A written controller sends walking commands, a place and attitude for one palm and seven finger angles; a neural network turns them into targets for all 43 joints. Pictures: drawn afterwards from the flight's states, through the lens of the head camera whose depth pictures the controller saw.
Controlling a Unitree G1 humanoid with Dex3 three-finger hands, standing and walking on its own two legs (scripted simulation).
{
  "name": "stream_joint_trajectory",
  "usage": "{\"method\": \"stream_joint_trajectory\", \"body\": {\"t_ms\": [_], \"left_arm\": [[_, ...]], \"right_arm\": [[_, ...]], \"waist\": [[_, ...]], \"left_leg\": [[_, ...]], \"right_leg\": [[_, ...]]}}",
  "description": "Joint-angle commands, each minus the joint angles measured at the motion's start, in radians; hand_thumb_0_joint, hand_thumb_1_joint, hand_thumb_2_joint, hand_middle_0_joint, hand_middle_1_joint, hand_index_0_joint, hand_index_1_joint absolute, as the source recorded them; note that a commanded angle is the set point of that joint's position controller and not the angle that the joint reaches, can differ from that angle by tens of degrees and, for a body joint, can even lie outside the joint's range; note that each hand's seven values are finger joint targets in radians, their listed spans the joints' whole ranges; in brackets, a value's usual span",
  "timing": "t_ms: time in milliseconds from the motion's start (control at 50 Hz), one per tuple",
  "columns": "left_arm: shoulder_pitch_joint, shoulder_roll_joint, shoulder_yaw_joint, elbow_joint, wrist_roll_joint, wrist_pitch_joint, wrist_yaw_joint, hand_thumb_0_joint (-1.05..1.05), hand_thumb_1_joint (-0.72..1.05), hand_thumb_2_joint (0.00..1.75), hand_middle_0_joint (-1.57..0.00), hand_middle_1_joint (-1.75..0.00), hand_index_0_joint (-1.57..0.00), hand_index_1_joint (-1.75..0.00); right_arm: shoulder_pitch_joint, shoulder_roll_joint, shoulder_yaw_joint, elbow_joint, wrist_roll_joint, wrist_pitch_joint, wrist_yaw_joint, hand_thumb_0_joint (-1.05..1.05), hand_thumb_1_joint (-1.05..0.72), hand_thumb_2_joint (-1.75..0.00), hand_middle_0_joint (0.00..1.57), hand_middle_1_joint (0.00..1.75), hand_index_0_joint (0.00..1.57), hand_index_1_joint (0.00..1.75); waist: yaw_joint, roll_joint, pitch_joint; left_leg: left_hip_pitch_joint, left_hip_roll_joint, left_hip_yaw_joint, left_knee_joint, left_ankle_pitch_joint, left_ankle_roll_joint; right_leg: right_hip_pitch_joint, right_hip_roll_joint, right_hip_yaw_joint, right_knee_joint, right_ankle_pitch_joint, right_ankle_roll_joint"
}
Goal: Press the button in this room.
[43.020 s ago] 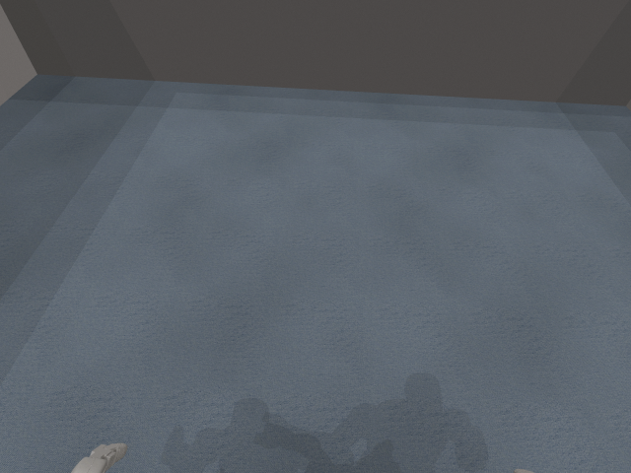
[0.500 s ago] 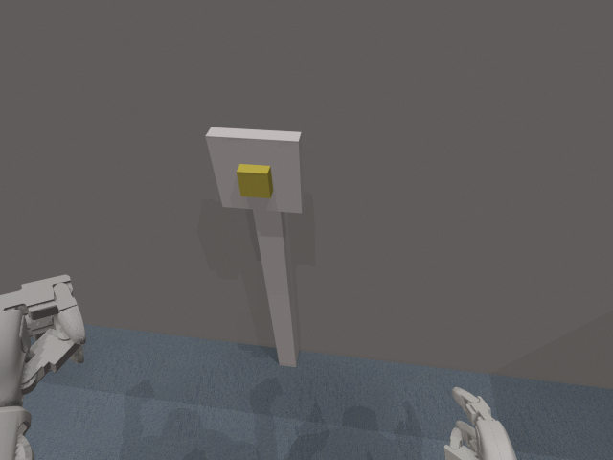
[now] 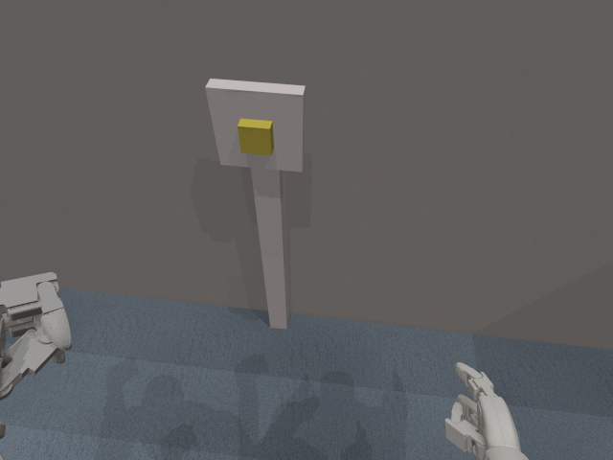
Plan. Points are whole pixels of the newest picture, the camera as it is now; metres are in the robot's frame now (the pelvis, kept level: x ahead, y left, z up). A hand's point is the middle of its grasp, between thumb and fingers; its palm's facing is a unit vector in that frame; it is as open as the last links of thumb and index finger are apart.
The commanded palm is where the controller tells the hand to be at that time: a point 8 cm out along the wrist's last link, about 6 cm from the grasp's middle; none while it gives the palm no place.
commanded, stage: step back with the hand held close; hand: left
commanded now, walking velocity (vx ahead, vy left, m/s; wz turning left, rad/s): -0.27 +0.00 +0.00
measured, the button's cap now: (256, 136) +0.61 +0.14 +0.08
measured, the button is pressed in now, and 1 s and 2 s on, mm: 0 0 0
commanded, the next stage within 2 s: stop stepping back and stand still in 0.78 s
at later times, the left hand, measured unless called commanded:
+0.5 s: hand (57, 386) +0.15 +0.22 +0.16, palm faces +0.28 -0.82 -0.50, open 3.1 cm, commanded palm +0.07 +0.27 +0.19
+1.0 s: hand out of the picture -0.03 +0.18 +0.17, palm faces +0.26 -0.83 -0.50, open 3.1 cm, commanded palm -0.09 +0.24 +0.19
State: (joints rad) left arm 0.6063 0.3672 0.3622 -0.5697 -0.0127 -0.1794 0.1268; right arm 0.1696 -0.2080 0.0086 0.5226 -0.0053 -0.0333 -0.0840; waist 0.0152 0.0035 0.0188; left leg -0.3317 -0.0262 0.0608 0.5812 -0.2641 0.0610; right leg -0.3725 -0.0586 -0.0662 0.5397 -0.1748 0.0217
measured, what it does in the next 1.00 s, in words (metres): walks backwards: right foot, then left foot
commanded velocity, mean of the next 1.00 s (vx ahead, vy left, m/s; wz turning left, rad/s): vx -0.27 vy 0.00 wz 0.00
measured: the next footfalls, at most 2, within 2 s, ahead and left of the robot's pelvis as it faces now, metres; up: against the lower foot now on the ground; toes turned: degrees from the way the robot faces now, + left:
right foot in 0.44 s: -0.14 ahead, -0.12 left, +0.00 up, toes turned +0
left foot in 0.78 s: -0.10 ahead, +0.07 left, +0.00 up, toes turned +0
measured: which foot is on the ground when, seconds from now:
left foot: down 0.00-0.60, up 0.62-0.76, down 0.78-1.00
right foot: down 0.00-0.20, up 0.22-0.42, down 0.44-1.00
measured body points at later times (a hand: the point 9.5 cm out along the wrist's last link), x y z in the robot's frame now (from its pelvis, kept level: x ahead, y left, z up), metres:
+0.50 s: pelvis -0.06 -0.01 +0.00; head +0.00 +0.01 +0.45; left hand +0.13 +0.26 +0.19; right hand +0.13 -0.23 -0.08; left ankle +0.03 +0.08 -0.73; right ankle -0.17 -0.12 -0.73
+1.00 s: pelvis -0.22 -0.04 +0.00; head -0.20 -0.03 +0.45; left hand -0.05 +0.22 +0.20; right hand -0.03 -0.27 -0.06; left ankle -0.14 +0.07 -0.73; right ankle -0.23 -0.14 -0.72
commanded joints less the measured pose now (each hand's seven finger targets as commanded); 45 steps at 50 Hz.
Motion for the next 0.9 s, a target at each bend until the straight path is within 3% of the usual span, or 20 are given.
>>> {"method": "stream_joint_trajectory", "body": {"t_ms": [0,60,100,140,200,280,360,460,520,540,560,600,640,680,740,780,800,820,860,880], "left_arm": [[-0.04,0.158,0.12,-0.242,0.002,-0.08,0.027,0.0,0.9,0.9,-1.3,-1.5,-1.3,-1.5],[-0.056,0.176,0.122,-0.262,-0.006,-0.092,0.039,0.0,0.9,0.9,-1.3,-1.5,-1.3,-1.5],[-0.039,0.17,0.113,-0.264,-0.011,-0.102,0.05,0.0,0.9,0.9,-1.3,-1.5,-1.3,-1.5],[-0.031,0.165,0.114,-0.273,-0.012,-0.109,0.056,0.0,0.9,0.9,-1.3,-1.5,-1.3,-1.5],[-0.022,0.159,0.145,-0.267,0.021,-0.125,0.052,0.0,0.9,0.9,-1.3,-1.5,-1.3,-1.5],[0.025,0.17,0.149,-0.265,0.007,-0.136,0.045,0.0,0.9,0.9,-1.3,-1.5,-1.3,-1.5],[0.072,0.138,0.09,-0.252,-0.018,-0.141,0.024,0.0,0.9,0.9,-1.3,-1.5,-1.3,-1.5],[0.053,0.229,0.143,-0.309,-0.035,-0.155,0.006,0.0,0.9,0.9,-1.3,-1.5,-1.3,-1.5],[0.094,0.258,0.2,-0.352,-0.061,-0.146,0.005,0.0,0.9,0.9,-1.3,-1.5,-1.3,-1.5],[0.116,0.27,0.223,-0.348,-0.073,-0.145,0.006,0.0,0.9,0.9,-1.3,-1.5,-1.3,-1.5],[0.144,0.295,0.251,-0.33,-0.08,-0.14,0.01,0.0,0.9,0.9,-1.3,-1.5,-1.3,-1.5],[0.175,0.267,0.259,-0.237,-0.077,-0.124,0.011,0.0,0.9,0.9,-1.3,-1.5,-1.3,-1.5],[0.149,0.244,0.231,-0.181,-0.067,-0.097,0.009,0.0,0.9,0.9,-1.3,-1.5,-1.3,-1.5],[0.084,0.207,0.177,-0.125,-0.053,-0.077,0.002,0.0,0.9,0.9,-1.3,-1.5,-1.3,-1.5],[-0.029,0.165,0.08,-0.138,-0.037,-0.074,0.007,0.0,0.9,0.9,-1.3,-1.5,-1.3,-1.5],[-0.064,0.185,0.063,-0.201,-0.024,-0.085,0.011,0.0,0.9,0.9,-1.3,-1.5,-1.3,-1.5],[-0.042,0.177,0.044,-0.228,-0.033,-0.098,0.008,0.0,0.9,0.9,-1.3,-1.5,-1.3,-1.5],[-0.019,0.202,0.072,-0.237,-0.025,-0.099,0.017,0.0,0.9,0.9,-1.3,-1.5,-1.3,-1.5],[0.001,0.225,0.104,-0.324,-0.025,-0.095,0.009,0.0,0.9,0.9,-1.3,-1.5,-1.3,-1.5],[0.023,0.22,0.114,-0.355,-0.026,-0.09,0.015,0.0,0.9,0.9,-1.3,-1.5,-1.3,-1.5]], "right_arm": [[-0.059,-0.141,-0.059,-0.156,-0.001,-0.062,-0.008,0.0,-0.9,-0.9,0.2,0.3,0.2,0.3],[-0.038,-0.136,-0.059,-0.135,-0.004,-0.065,-0.006,0.0,-0.9,-0.9,0.2,0.3,0.2,0.3],[-0.034,-0.127,-0.051,-0.124,-0.007,-0.066,-0.009,0.0,-0.9,-0.9,0.2,0.3,0.2,0.3],[-0.043,-0.137,-0.047,-0.123,-0.008,-0.071,-0.015,0.0,-0.9,-0.9,0.2,0.3,0.2,0.3],[-0.07,-0.152,-0.053,-0.133,-0.014,-0.096,-0.024,0.0,-0.9,-0.9,0.2,0.3,0.2,0.3],[-0.055,-0.127,-0.065,-0.124,-0.019,-0.124,-0.011,0.0,-0.9,-0.9,0.2,0.3,0.2,0.3],[-0.042,-0.138,-0.058,-0.067,-0.027,-0.141,0.013,0.0,-0.9,-0.9,0.2,0.3,0.2,0.3],[-0.035,-0.141,-0.057,-0.028,-0.033,-0.129,0.035,0.0,-0.9,-0.9,0.2,0.3,0.2,0.3],[-0.075,-0.128,-0.057,-0.081,-0.012,-0.095,0.043,0.0,-0.9,-0.9,0.2,0.3,0.2,0.3],[-0.087,-0.117,-0.054,-0.102,0.0,-0.082,0.042,0.0,-0.9,-0.9,0.2,0.3,0.2,0.3],[-0.096,-0.108,-0.046,-0.116,0.016,-0.067,0.036,0.0,-0.9,-0.9,0.2,0.3,0.2,0.3],[-0.15,-0.102,-0.045,-0.143,0.042,-0.05,0.02,0.0,-0.9,-0.9,0.2,0.3,0.2,0.3],[-0.163,-0.083,-0.042,-0.117,0.028,-0.046,0.011,0.0,-0.9,-0.9,0.2,0.3,0.2,0.3],[-0.164,-0.074,-0.02,-0.101,0.007,-0.033,-0.006,0.0,-0.9,-0.9,0.2,0.3,0.2,0.3],[-0.112,-0.113,-0.026,-0.071,0.001,-0.022,-0.03,0.0,-0.9,-0.9,0.2,0.3,0.2,0.3],[-0.062,-0.144,-0.055,-0.073,0.011,-0.032,-0.02,0.0,-0.9,-0.9,0.2,0.3,0.2,0.3],[-0.033,-0.149,-0.064,-0.085,0.015,-0.051,-0.001,0.0,-0.9,-0.9,0.2,0.3,0.2,0.3],[-0.035,-0.134,-0.073,-0.092,0.001,-0.069,0.007,0.0,-0.9,-0.9,0.2,0.3,0.2,0.3],[-0.07,-0.143,-0.066,-0.108,-0.023,-0.091,0.012,0.0,-0.9,-0.9,0.2,0.3,0.2,0.3],[-0.051,-0.135,-0.066,-0.113,-0.016,-0.099,0.016,0.0,-0.9,-0.9,0.2,0.3,0.2,0.3]], "waist": [[-0.017,-0.024,-0.075],[-0.026,-0.088,-0.092],[-0.027,-0.077,-0.107],[-0.029,0.025,-0.097],[-0.013,0.294,-0.083],[-0.004,0.102,-0.125],[-0.016,0.195,-0.152],[0.003,0.175,-0.36],[0.011,0.083,-0.452],[0.008,-0.007,-0.444],[0.002,-0.151,-0.434],[0.021,-0.254,-0.274],[0.017,-0.176,-0.164],[-0.011,-0.093,-0.081],[-0.042,0.031,-0.078],[-0.018,0.127,-0.218],[-0.012,0.117,-0.268],[-0.01,0.129,-0.301],[0.008,0.235,-0.3],[0.005,0.197,-0.287]], "left_leg": [[-0.279,0.092,-0.15,-0.154,-0.252,0.019],[-0.08,0.038,-0.112,0.019,-0.199,-0.019],[0.007,0.04,-0.109,0.037,-0.154,-0.029],[-0.035,0.08,-0.165,-0.097,-0.176,-0.017],[-0.452,0.302,-0.437,-0.481,-0.466,0.068],[-0.184,0.27,-0.344,-0.3,0.081,0.074],[0.05,0.237,-0.299,-0.25,0.403,0.045],[0.402,0.224,-0.238,-0.149,0.906,0.024],[0.396,0.192,-0.154,-0.093,0.806,0.015],[0.333,0.155,-0.107,-0.053,0.693,-0.001],[0.241,0.106,-0.058,0.0,0.492,-0.027],[-0.076,-0.007,-0.051,0.233,-0.113,-0.049],[-0.168,0.008,-0.106,0.336,-0.164,-0.054],[-0.143,0.03,-0.077,0.169,-0.085,-0.067],[0.03,0.037,-0.054,-0.171,0.288,-0.059],[0.26,0.219,-0.181,-0.203,0.867,0.008],[0.344,0.29,-0.231,-0.205,0.908,0.05],[0.353,0.309,-0.274,-0.167,0.945,0.076],[0.155,0.326,-0.29,-0.254,0.715,0.088],[0.111,0.311,-0.281,-0.262,0.564,0.098]], "right_leg": [[0.229,-0.038,0.184,-0.069,-0.042,-0.037],[0.0,-0.117,0.245,-0.211,-0.228,-0.085],[-0.078,-0.134,0.209,-0.223,-0.266,-0.092],[-0.045,-0.067,0.142,-0.142,-0.246,-0.058],[0.31,0.113,0.054,0.336,-0.124,0.006],[0.167,0.101,0.089,0.237,-0.218,-0.011],[0.104,0.103,0.062,-0.007,-0.18,-0.017],[0.079,0.114,0.075,-0.08,-0.047,-0.012],[0.141,0.077,0.089,-0.113,0.162,0.014],[0.166,0.03,0.106,-0.145,0.385,0.033],[0.197,-0.047,0.129,-0.153,0.619,0.049],[0.193,-0.204,0.211,-0.162,0.884,0.017],[0.127,-0.238,0.227,-0.171,0.788,-0.06],[0.124,-0.182,0.199,-0.14,0.793,-0.104],[0.142,-0.037,0.11,-0.066,0.717,-0.007],[0.069,0.05,0.096,0.057,0.195,0.046],[0.001,0.069,0.129,0.123,-0.103,0.047],[-0.04,0.079,0.133,0.172,-0.223,0.023],[0.07,0.084,0.136,0.312,-0.327,-0.007],[0.098,0.084,0.129,0.318,-0.312,-0.008]]}}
